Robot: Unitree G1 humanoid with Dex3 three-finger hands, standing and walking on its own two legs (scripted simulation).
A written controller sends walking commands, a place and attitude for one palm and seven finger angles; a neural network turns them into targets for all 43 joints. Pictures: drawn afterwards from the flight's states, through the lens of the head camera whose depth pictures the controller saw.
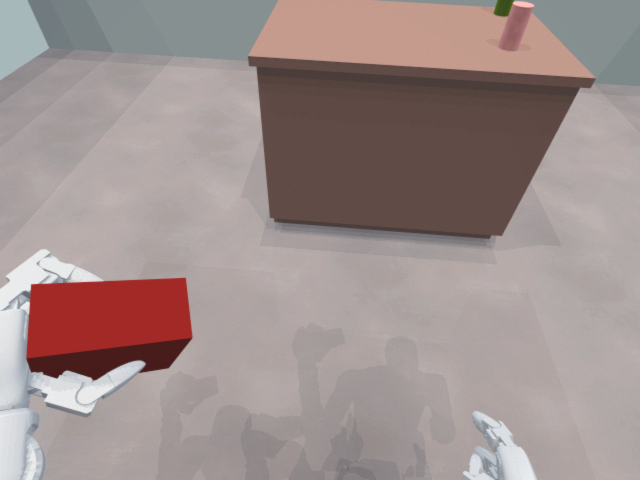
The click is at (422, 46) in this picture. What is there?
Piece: table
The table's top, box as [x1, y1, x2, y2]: [248, 0, 595, 87]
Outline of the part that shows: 248,55 249,65 578,87 590,87 595,78 532,13 518,49 515,51 506,51 500,49 497,45 507,16 504,17 495,15 493,13 494,7 377,0 278,0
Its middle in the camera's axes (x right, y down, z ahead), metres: +0.32 -0.74 +1.39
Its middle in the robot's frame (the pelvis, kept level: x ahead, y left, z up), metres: +1.55 -0.22 +0.00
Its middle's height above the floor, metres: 0.77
